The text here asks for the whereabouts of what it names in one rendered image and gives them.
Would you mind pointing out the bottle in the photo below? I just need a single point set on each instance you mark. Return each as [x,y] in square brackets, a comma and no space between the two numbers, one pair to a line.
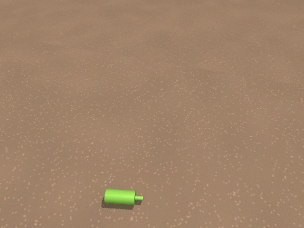
[118,196]

